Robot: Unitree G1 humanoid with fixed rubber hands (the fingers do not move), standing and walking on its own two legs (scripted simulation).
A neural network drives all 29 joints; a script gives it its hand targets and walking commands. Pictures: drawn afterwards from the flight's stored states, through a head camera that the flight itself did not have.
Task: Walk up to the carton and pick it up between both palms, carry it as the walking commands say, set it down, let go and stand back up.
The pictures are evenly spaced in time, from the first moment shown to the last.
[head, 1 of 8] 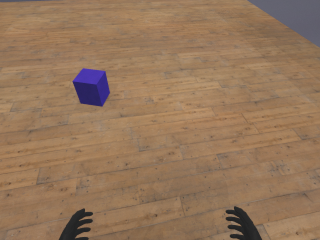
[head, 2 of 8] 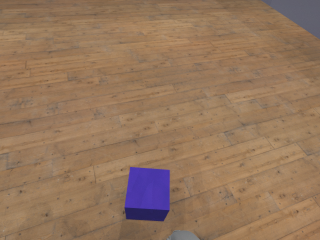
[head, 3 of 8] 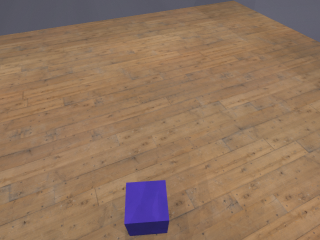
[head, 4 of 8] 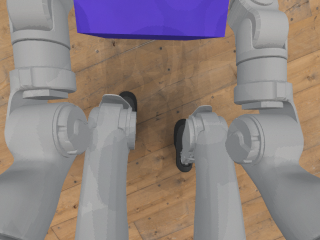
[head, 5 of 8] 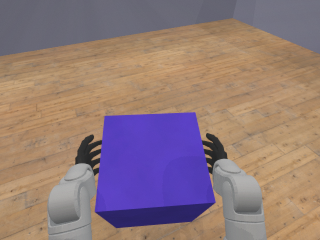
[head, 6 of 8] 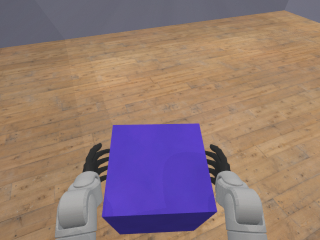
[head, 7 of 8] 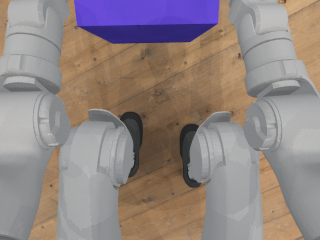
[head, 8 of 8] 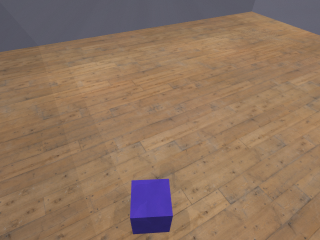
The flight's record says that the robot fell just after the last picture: no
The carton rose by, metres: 0.68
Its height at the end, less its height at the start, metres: +0.00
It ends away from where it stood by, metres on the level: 1.22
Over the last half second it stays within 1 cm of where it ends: yes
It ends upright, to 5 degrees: yes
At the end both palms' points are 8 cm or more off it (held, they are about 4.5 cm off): yes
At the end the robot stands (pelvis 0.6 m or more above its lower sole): yes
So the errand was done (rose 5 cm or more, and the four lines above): yes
